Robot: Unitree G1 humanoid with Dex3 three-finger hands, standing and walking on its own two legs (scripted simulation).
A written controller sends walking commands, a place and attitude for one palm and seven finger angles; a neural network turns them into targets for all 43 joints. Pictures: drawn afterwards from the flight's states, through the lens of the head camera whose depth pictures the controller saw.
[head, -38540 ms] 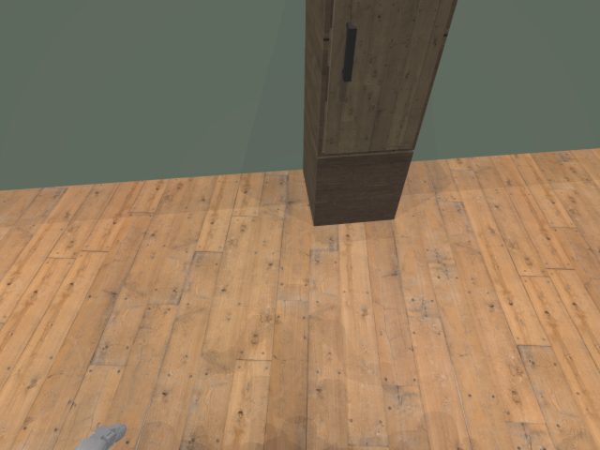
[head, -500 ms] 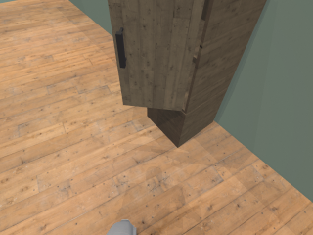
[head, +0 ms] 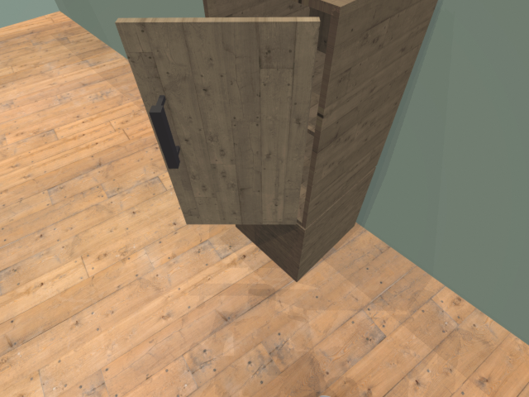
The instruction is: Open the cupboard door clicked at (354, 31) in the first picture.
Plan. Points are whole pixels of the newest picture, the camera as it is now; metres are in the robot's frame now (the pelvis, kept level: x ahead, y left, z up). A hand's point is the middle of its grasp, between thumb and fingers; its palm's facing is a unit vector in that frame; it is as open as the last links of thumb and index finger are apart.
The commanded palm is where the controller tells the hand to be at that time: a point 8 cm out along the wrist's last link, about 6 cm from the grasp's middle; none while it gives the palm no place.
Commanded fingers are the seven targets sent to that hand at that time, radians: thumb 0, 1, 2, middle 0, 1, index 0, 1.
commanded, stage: come to a stop and stand still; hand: left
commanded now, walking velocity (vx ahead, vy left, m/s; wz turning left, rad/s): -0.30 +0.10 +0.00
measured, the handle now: (168, 133) +0.60 +0.23 +0.04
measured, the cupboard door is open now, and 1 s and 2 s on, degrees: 45 45 45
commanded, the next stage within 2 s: look again from close up in 1.26 s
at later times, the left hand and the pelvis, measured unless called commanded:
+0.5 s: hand out of the picture +0.05 +0.23 -0.19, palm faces +0.11 -0.97 -0.20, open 7.3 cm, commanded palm none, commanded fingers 0.00 0.90 0.90 -0.20 -0.30 -0.20 -0.30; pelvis +0.02 +0.04 -0.01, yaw +2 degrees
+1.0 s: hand out of the picture -0.01 +0.20 -0.17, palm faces +0.02 -0.98 -0.18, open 7.3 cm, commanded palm none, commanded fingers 0.00 0.90 0.90 -0.20 -0.30 -0.20 -0.30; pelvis -0.01 +0.03 +0.00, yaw +1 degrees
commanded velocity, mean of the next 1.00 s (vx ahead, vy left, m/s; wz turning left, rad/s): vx -0.07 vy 0.04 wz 0.00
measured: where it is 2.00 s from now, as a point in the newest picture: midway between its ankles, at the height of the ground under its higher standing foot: outside the picture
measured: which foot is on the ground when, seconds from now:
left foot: down 0.00-0.04, up 0.06-0.40, down 0.42-1.00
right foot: up 0.00-0.00, down 0.02-0.42, up 0.44-0.76, down 0.78-1.00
